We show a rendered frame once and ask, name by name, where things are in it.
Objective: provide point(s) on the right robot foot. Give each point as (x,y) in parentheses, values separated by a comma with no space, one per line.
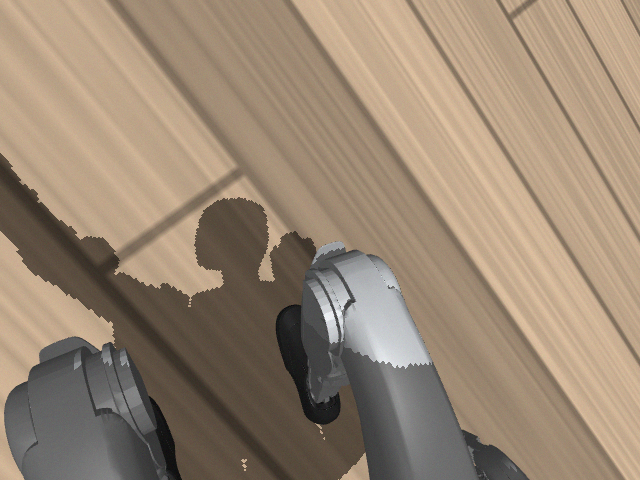
(288,332)

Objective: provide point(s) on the left robot foot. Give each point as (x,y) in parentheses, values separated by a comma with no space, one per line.
(166,442)

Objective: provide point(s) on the right robot hand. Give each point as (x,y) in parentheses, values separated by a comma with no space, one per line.
(491,463)

